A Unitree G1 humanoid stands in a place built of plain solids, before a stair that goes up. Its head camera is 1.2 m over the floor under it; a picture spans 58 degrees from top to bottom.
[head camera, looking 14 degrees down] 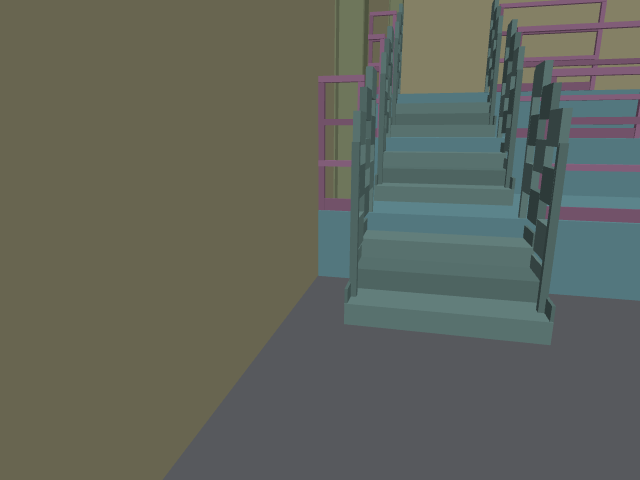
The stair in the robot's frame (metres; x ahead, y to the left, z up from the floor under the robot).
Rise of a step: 0.14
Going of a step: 0.30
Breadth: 1.22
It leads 14 degrees to the right of straight ahead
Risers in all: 4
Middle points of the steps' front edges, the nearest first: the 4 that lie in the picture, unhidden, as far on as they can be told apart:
2.43 -0.75 0.14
2.72 -0.82 0.29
3.01 -0.89 0.43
3.31 -0.96 0.57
